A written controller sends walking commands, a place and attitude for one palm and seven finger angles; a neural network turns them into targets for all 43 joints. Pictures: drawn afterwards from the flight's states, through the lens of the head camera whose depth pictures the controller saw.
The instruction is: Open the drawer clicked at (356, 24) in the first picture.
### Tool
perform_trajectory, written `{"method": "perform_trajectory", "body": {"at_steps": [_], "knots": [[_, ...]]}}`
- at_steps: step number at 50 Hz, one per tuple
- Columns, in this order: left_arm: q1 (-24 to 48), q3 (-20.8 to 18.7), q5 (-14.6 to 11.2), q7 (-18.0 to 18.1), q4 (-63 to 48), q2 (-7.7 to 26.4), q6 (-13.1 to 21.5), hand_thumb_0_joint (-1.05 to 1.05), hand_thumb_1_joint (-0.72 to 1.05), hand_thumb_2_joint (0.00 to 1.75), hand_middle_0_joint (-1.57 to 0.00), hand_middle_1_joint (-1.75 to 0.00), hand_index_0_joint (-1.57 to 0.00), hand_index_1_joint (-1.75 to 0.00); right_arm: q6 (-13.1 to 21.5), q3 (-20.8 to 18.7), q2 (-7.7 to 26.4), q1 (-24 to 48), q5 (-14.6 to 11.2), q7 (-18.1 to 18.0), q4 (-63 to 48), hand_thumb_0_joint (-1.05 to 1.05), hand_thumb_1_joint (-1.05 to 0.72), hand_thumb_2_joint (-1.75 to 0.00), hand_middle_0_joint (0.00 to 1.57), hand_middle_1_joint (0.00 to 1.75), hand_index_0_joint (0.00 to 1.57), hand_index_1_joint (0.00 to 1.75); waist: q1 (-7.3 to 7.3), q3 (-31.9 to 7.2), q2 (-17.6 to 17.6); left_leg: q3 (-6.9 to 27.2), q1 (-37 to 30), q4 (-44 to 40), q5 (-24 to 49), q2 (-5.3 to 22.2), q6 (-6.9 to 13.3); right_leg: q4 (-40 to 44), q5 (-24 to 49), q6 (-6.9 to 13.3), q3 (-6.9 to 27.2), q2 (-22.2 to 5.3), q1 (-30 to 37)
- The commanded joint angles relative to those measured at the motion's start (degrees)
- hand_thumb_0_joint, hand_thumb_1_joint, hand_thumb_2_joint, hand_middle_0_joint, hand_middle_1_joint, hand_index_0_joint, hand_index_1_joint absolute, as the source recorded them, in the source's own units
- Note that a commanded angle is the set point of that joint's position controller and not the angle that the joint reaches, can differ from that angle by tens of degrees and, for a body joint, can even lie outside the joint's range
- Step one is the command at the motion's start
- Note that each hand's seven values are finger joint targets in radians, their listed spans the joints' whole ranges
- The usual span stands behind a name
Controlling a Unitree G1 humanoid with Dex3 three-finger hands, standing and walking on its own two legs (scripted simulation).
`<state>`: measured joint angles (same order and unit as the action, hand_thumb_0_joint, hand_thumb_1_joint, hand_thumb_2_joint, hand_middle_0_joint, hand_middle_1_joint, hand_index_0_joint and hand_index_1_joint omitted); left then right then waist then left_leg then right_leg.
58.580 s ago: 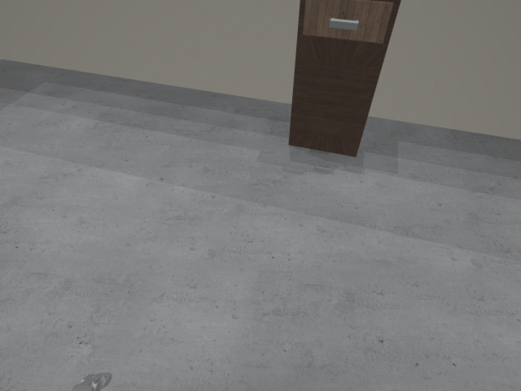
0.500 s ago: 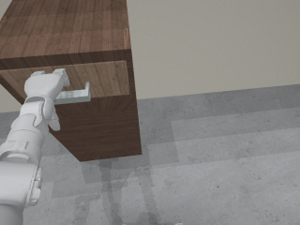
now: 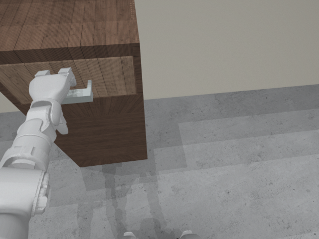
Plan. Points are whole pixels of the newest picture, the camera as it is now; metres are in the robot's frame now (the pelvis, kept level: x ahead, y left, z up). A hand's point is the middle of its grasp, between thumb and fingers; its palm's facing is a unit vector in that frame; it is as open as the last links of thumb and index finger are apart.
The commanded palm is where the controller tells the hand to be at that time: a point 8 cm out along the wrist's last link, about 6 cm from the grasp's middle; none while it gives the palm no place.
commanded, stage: lower the fingers behind the handle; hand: left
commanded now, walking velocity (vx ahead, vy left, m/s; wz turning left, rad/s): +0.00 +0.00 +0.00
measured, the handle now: (71, 90) +0.53 +0.24 +0.01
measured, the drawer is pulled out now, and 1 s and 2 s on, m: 0.00 0.00 0.00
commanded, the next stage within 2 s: lift the fingers back up to retry in 0.88 s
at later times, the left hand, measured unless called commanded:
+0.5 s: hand (61, 103) +0.47 +0.25 +0.02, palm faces -0.04 +0.01 -1.00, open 13.8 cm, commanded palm +0.46 +0.25 +0.05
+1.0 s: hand (60, 106) +0.47 +0.26 +0.02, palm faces -0.03 +0.00 -1.00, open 13.8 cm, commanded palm +0.45 +0.24 +0.05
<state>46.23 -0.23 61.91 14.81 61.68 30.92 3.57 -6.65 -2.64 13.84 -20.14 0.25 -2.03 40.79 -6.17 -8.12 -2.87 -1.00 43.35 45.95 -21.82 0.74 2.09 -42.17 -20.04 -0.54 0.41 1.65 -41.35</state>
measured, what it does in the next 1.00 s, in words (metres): stands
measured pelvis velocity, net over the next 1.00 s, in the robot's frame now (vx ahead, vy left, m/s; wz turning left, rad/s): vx -0.03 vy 0.00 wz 0.00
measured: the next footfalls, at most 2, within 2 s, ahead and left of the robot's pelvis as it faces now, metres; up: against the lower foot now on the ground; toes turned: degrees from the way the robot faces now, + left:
none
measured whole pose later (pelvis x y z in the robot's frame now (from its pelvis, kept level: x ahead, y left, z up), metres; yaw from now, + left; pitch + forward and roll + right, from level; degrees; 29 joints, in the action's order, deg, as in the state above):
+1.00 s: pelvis -0.03 +0.00 -0.02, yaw +0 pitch +21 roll -3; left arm 49.9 1.9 62.3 18.3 62.9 32.3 4.0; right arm -5.9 -2.0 14.5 -21.5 -0.1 -2.2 40.2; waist -6.6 -8.6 -2.8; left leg -0.6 52.1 53.2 -22.7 0.7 2.4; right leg -49.3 -21.0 -0.8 -0.1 1.6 -49.8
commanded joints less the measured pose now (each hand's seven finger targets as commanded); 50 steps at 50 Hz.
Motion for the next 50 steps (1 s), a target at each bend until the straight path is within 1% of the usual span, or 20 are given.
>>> {"method": "perform_trajectory", "body": {"at_steps": [1,3,6,8,10,12,13,16,19,21,23,27,28,32,37,43,45,48,49,50], "knots": [[19.27,-3.71,-0.45,1.19,-8.52,15.07,3.02,0.0,-0.5,0.3,-0.3,-1.2,-0.3,-1.2,0.52,-3.33,10.64,-7.81,0.41,-1.07,-3.0,0.0,-0.9,-0.9,0.2,0.3,0.2,0.3,-0.28,-20.21,0.37,0.72,-15.18,-2.82,22.64,-1.12,0.6,2.96,17.48,2.58,-1.68,1.94,8.1],[18.7,-1.98,0.01,1.4,-8.06,13.02,3.67,0.0,-0.5,0.3,-0.3,-1.2,-0.3,-1.2,0.73,-3.4,10.45,-7.93,0.22,-0.91,-3.28,0.0,-0.9,-0.9,0.2,0.3,0.2,0.3,-0.64,-17.76,0.04,0.81,-13.85,-2.57,20.93,-0.97,0.45,2.56,15.53,2.6,-1.98,1.94,5.41],[18.1,-3.78,0.19,2.75,-8.25,14.31,4.17,0.0,-0.5,0.3,-0.3,-1.2,-0.3,-1.2,0.59,-3.73,10.57,-8.41,0.59,-0.44,-3.12,0.0,-0.9,-0.9,0.2,0.3,0.2,0.3,-0.15,-20.55,-0.35,0.88,-14.28,-1.24,22.75,-0.97,0.36,1.4,16.1,2.83,-2.1,2.11,5.0],[19.24,-0.61,0.12,3.44,-7.69,10.42,3.44,0.0,-0.5,0.3,-0.3,-1.2,-0.3,-1.2,0.67,-3.88,10.24,-8.79,0.48,-0.2,-3.13,0.0,-0.9,-0.9,0.2,0.3,0.2,0.3,-1.36,-19.6,-0.82,0.97,-14.09,-0.87,21.86,-0.86,0.21,1.1,15.09,2.68,-2.43,2.16,2.82],[18.53,-2.8,0.54,4.27,-7.15,12.89,2.71,0.0,-0.5,0.3,-0.3,-1.2,-0.3,-1.2,0.53,-4.03,10.75,-8.96,0.63,0.03,-2.8,0.0,-0.9,-0.9,0.2,0.3,0.2,0.3,-0.6,-21.19,-0.62,1.24,-14.18,-0.49,22.11,-0.69,0.06,0.46,14.52,2.73,-2.46,2.19,2.45],[20.18,-2.2,0.44,4.77,-6.79,12.51,1.64,0.0,-0.5,0.3,-0.3,-1.2,-0.3,-1.2,0.34,-3.94,10.76,-9.16,0.64,0.09,-2.68,0.0,-0.9,-0.9,0.2,0.3,0.2,0.3,-1.27,-22.09,-0.55,1.27,-13.97,-0.12,22.24,-0.73,0.09,0.16,14.94,2.61,-2.47,2.16,2.38],[20.47,-0.6,0.36,4.85,-6.56,10.39,1.14,0.0,-0.5,0.3,-0.3,-1.2,-0.3,-1.2,0.42,-4.01,10.56,-9.22,0.65,0.23,-2.65,0.0,-0.9,-0.9,0.2,0.3,0.2,0.3,-1.43,-21.81,-1.47,1.2,-14.18,-0.15,22.1,-0.75,0.03,0.22,14.63,2.66,-2.61,2.19,1.95],[19.4,-1.73,0.1,4.58,-4.01,11.79,-0.43,0.0,-0.5,0.3,-0.3,-1.2,-0.3,-1.2,0.13,-3.72,11.04,-8.81,0.44,0.27,-2.58,0.0,-0.9,-0.9,0.2,0.3,0.2,0.3,-1.41,-20.16,0.81,1.15,-12.41,-0.3,19.99,-0.71,0.23,0.54,13.57,2.69,-2.55,2.15,2.21],[20.78,1.44,0.1,3.88,-2.37,8.88,-1.57,0.0,-0.5,0.3,-0.3,-1.2,-0.3,-1.2,0.29,-3.51,10.77,-8.91,0.12,0.08,-2.84,0.0,-0.9,-0.9,0.2,0.3,0.2,0.3,-2.46,-18.31,1.12,1.04,-11.25,-0.56,16.8,-0.82,0.4,0.93,11.35,2.45,-2.59,2.07,0.8],[19.7,-0.77,-0.02,3.13,-1.21,12.13,-1.76,0.0,-0.5,0.3,-0.3,-1.2,-0.3,-1.2,0.11,-3.11,11.29,-8.72,0.16,-0.2,-3.04,0.0,-0.9,-0.9,0.2,0.3,0.2,0.3,-1.81,-18.19,2.5,0.92,-9.27,-0.41,15.44,-1.02,0.63,0.71,11.11,2.54,-2.2,1.97,1.91],[19.41,1.39,-0.19,2.22,-0.56,9.85,-1.7,0.0,-0.5,0.3,-0.3,-1.2,-0.3,-1.2,0.37,-2.95,10.92,-8.76,-0.04,-0.44,-3.59,0.0,-0.9,-0.9,0.2,0.3,0.2,0.3,-2.31,-17.36,2.06,0.76,-8.56,-0.3,13.86,-1.14,0.7,0.58,10.12,2.39,-2.23,1.89,0.94],[19.03,-0.64,-0.11,0.94,-0.38,13.29,-0.68,0.0,-0.5,0.3,-0.3,-1.2,-0.3,-1.2,0.42,-2.59,11.3,-8.89,-0.13,-0.85,-4.07,0.0,-0.9,-0.9,0.2,0.3,0.2,0.3,-1.87,-17.83,2.51,0.7,-7.21,0.35,12.86,-1.12,0.85,-0.14,9.4,2.39,-1.96,1.77,0.78],[20.52,1.32,-0.16,0.76,-0.96,11.2,-0.47,0.0,-0.5,0.3,-0.3,-1.2,-0.3,-1.2,0.63,-2.57,10.99,-8.89,-0.17,-0.98,-4.24,0.0,-0.9,-0.9,0.2,0.3,0.2,0.3,-2.64,-17.77,2.02,0.77,-7.19,0.46,11.98,-1.1,0.86,-0.14,8.71,2.31,-1.99,1.79,-0.05],[21.56,1.1,0.01,0.75,-2.26,11.16,0.47,0.0,-0.5,0.3,-0.3,-1.2,-0.3,-1.2,1.06,-2.73,10.92,-9.44,-0.08,-0.95,-4.22,0.0,-0.9,-0.9,0.2,0.3,0.2,0.3,-2.67,-18.59,1.14,1.3,-7.77,1.05,11.9,-0.84,0.81,-0.67,7.55,2.37,-2.19,1.92,-1.71],[19.9,-0.43,-0.45,1.11,-3.91,12.38,1.18,0.0,-0.5,0.3,-0.3,-1.2,-0.3,-1.2,1.32,-2.84,10.76,-9.75,0.03,-0.97,-4.32,0.0,-0.9,-0.9,0.2,0.3,0.2,0.3,-1.62,-21.88,0.49,1.1,-8.3,1.57,13.0,-0.95,0.78,-1.22,8.69,2.36,-1.97,1.96,-0.18],[20.13,-0.11,-0.15,2.31,-4.45,11.69,0.96,0.0,-0.5,0.3,-0.3,-1.2,-0.3,-1.2,1.28,-2.89,10.76,-9.38,-0.13,-0.85,-3.91,0.0,-0.9,-0.9,0.2,0.3,0.2,0.3,-1.53,-19.7,0.52,1.55,-8.21,0.62,10.92,-0.76,0.56,-0.63,6.22,2.5,-2.36,2.07,-1.42],[21.42,0.95,-0.18,2.74,-4.26,10.44,0.62,0.0,-0.5,0.3,-0.3,-1.2,-0.3,-1.2,1.56,-2.95,10.64,-9.39,-0.11,-0.84,-3.63,0.0,-0.9,-0.9,0.2,0.3,0.2,0.3,-2.24,-18.61,0.12,1.6,-8.33,0.47,10.19,-0.72,0.63,-0.22,5.52,2.43,-2.41,2.07,-2.35],[22.33,-0.39,-0.11,3.17,-2.86,12.74,-0.06,0.0,-0.5,0.3,-0.3,-1.2,-0.3,-1.2,1.51,-2.69,11.04,-9.29,-0.21,-0.96,-3.32,0.0,-0.9,-0.9,0.2,0.3,0.2,0.3,-2.59,-17.58,1.44,1.83,-7.26,0.29,9.11,-0.73,0.75,-0.26,4.88,2.38,-2.35,1.99,-2.5],[23.51,1.38,-0.17,3.09,-3.64,10.74,-0.12,0.0,-0.5,0.3,-0.3,-1.2,-0.3,-1.2,1.71,-2.73,10.79,-9.33,-0.16,-0.96,-3.55,0.0,-0.9,-0.9,0.2,0.3,0.2,0.3,-2.94,-17.96,0.24,1.74,-7.8,0.27,9.22,-0.88,0.7,-0.08,4.92,2.38,-2.38,1.94,-2.86],[24.24,-0.56,-0.21,3.3,-4.83,12.96,-0.13,0.0,-0.5,0.3,-0.3,-1.2,-0.3,-1.2,1.76,-2.82,10.98,-9.55,-0.1,-0.94,-3.37,0.0,-0.9,-0.9,0.2,0.3,0.2,0.3,-2.43,-19.44,0.24,1.77,-8.68,0.08,9.79,-0.75,0.7,-0.04,5.37,2.36,-2.33,1.9,-1.73]]}}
